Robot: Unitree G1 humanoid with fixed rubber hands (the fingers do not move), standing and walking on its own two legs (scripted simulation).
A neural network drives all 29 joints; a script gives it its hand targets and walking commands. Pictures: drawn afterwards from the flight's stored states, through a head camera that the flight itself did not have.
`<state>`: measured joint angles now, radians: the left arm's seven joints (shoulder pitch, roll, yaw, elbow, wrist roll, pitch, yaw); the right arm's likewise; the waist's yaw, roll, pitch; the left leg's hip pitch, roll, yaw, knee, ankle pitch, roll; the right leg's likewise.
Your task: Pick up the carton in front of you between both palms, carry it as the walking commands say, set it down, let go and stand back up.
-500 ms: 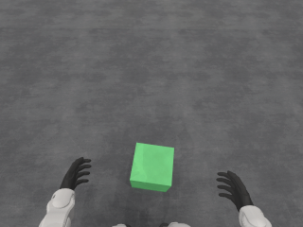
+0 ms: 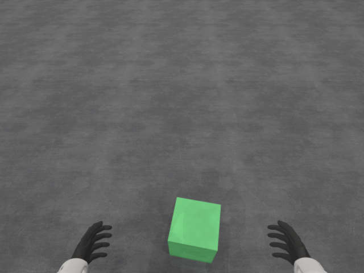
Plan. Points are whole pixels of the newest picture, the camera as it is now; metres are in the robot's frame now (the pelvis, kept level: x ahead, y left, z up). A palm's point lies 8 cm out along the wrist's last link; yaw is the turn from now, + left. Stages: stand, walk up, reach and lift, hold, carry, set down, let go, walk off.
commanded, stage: let go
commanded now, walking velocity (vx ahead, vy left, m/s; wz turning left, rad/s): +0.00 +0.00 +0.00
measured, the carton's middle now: (194, 230) +0.40 -0.04 -0.65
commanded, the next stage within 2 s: stand in 0.10 s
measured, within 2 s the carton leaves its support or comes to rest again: neither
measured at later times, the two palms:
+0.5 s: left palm out of the picture +0.12 +0.27 -0.08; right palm out of the picture +0.13 -0.29 -0.10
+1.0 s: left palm out of the picture +0.09 +0.27 -0.09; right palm out of the picture +0.09 -0.30 -0.11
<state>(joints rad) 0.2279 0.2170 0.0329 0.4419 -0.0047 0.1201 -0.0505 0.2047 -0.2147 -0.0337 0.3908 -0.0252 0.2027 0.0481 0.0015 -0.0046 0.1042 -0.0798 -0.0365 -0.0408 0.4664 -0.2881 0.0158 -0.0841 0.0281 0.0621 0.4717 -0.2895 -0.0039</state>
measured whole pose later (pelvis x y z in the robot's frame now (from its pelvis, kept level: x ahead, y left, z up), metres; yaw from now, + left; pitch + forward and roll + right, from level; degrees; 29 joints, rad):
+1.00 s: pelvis -0.01 -0.02 +0.00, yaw +1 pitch -3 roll +0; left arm 0.19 0.29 0.06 0.84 0.01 -0.01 0.02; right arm 0.21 -0.32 -0.04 0.84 -0.01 -0.02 -0.04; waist 0.00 0.02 0.04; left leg -0.14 -0.01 -0.07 0.46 -0.26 -0.01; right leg -0.14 0.05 0.03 0.46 -0.26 -0.03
